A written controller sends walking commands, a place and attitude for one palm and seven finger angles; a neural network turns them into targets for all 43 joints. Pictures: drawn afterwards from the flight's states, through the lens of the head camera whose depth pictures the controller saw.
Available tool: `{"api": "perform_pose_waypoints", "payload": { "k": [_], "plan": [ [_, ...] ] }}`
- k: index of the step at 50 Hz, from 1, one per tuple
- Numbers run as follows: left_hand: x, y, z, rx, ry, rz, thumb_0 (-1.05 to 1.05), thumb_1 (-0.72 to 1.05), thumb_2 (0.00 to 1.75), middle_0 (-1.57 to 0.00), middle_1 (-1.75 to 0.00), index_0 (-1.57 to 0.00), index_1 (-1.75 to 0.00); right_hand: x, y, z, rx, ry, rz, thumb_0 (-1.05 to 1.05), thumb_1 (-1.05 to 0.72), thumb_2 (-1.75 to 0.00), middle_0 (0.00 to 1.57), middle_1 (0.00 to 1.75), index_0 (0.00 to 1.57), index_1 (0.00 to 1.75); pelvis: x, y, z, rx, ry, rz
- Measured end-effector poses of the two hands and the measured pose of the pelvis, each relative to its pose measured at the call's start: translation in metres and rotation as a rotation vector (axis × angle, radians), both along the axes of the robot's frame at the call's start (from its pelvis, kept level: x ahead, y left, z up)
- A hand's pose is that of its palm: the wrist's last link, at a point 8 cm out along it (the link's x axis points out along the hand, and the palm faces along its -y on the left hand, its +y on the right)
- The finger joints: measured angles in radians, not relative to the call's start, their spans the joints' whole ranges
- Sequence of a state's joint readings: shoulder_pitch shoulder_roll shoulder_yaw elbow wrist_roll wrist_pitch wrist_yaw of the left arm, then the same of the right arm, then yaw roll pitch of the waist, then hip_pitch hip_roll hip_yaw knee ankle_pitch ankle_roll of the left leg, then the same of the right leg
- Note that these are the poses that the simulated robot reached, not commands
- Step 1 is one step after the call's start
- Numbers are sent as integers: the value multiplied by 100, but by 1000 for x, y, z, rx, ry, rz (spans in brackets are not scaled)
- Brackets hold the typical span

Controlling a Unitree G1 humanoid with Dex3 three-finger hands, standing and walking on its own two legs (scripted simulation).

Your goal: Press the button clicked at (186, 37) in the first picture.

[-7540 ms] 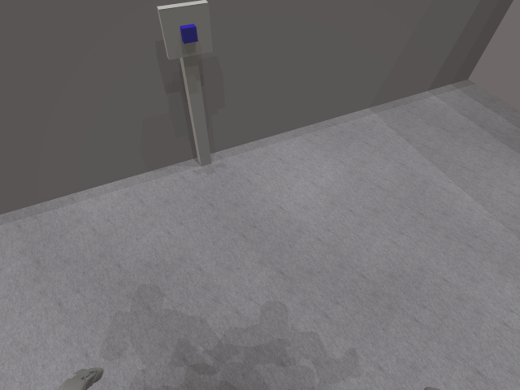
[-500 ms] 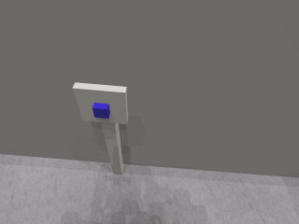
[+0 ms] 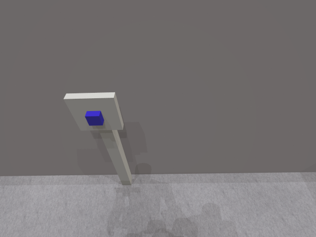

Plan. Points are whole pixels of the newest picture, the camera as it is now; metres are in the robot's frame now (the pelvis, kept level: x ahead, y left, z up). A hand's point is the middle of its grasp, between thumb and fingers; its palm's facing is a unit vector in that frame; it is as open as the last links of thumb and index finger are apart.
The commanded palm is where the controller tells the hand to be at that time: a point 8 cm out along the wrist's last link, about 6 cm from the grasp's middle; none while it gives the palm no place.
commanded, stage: come to a stop and stand still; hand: left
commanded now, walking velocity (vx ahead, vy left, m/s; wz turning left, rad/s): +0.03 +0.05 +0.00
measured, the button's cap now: (95, 117) +0.53 +0.29 -0.05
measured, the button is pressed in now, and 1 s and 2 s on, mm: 0 0 0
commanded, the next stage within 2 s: look again from close up in 1.36 s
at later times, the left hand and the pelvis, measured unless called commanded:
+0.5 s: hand out of the picture -0.01 +0.24 -0.18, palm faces +0.01 -0.97 -0.23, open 7.4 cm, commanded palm none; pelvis +0.00 +0.06 -0.01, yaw +0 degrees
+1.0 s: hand out of the picture +0.05 +0.20 -0.18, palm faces +0.00 -0.97 -0.24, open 7.3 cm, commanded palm none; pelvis +0.03 +0.01 -0.01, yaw +0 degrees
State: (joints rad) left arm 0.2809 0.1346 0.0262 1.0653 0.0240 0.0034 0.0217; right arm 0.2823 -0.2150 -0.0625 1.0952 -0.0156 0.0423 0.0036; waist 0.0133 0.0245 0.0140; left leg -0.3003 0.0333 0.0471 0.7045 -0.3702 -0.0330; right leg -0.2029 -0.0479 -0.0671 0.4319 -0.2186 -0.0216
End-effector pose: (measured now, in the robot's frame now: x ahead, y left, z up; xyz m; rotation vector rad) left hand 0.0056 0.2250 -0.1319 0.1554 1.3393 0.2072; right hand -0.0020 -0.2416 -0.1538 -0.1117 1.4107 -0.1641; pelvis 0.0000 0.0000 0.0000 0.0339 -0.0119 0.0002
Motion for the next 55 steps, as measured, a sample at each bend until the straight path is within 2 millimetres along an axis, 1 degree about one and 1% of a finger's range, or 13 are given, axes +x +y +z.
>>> {"api": "perform_pose_waypoints", "payload": {
  "k": [3,7,11,15,18,22,27,32,46,55],
  "plan": [
    [-7,6,-4,-6,10,21,1,92,90,-21,-30,-21,-30,-13,4,2,-17,40,13,0,-91,-90,20,30,20,29,-3,5,-1,-8,5,10],
    [-18,18,-17,-16,36,37,1,91,90,-21,-30,-21,-30,-20,18,-1,-34,46,32,0,-91,-90,19,30,19,29,-9,16,-8,-37,3,21],
    [-25,31,-24,-24,54,-15,1,91,90,-21,-30,-20,-30,-16,41,-2,-18,-15,45,0,-91,-90,19,30,19,29,-15,31,-13,-40,7,11],
    [-24,46,-23,-16,63,-27,1,91,90,-21,-30,-20,-30,-11,70,-7,18,-58,58,0,-92,-90,20,30,20,29,-16,44,-15,-35,6,20],
    [-22,55,-19,-7,48,-15,1,90,90,-20,-30,-20,-30,-12,81,-10,33,-38,71,2,-94,-90,20,30,20,30,-13,51,-14,-27,1,22],
    [-18,60,-16,-3,56,-20,0,90,90,-20,-30,-20,-30,-10,88,-11,44,-27,64,2,-95,-90,20,30,20,30,-7,56,-13,-21,3,9],
    [-12,57,-15,-8,84,-33,0,90,90,-20,-30,-20,-30,-5,87,-10,40,-29,45,2,-94,-90,20,30,20,30,0,56,-11,-15,8,-4],
    [-1,47,-16,-18,90,-39,0,90,90,-20,-30,-20,-30,2,81,-10,35,-21,37,1,-93,-90,20,30,20,30,8,51,-11,-12,9,-8],
    [30,26,-16,2,63,-46,1,92,90,-20,-30,-20,-30,26,47,-11,21,-11,37,0,-92,-90,20,30,20,30,23,22,-11,-12,13,-1],
    [40,12,-15,4,36,-41,1,93,90,-20,-30,-20,-30,36,28,-10,14,-15,45,0,-92,-90,20,30,20,29,28,5,-10,-16,15,9]
  ]
}}
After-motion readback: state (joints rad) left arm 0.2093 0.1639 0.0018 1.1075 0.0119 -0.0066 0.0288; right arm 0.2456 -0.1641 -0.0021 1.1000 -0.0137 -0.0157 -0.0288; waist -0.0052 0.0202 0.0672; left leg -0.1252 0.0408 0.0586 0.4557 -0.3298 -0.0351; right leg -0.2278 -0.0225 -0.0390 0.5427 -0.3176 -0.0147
